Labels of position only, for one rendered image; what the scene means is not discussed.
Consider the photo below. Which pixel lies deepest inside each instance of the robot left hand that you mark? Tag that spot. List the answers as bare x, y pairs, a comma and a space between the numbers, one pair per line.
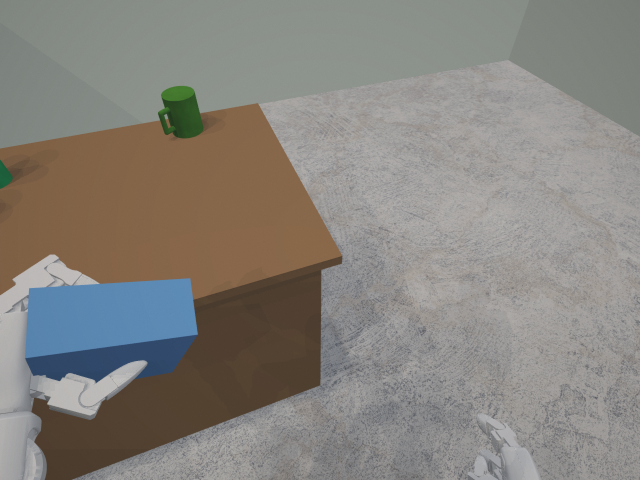
74, 395

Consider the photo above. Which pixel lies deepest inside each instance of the left robot forearm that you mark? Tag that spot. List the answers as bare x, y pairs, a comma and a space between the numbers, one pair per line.
20, 457

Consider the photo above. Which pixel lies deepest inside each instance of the sponge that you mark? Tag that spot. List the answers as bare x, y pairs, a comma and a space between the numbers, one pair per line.
92, 330

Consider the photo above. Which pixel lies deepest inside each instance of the robot right hand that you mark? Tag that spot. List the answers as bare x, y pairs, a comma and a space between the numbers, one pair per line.
515, 462

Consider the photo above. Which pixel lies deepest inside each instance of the table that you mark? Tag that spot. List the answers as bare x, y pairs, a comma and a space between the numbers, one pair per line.
226, 209

